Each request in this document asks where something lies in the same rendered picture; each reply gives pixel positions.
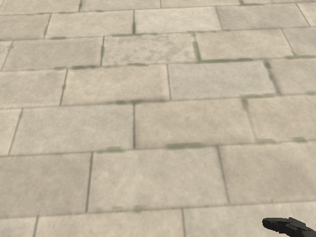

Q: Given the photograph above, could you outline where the right robot hand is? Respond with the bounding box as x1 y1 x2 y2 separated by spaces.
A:
262 217 316 237

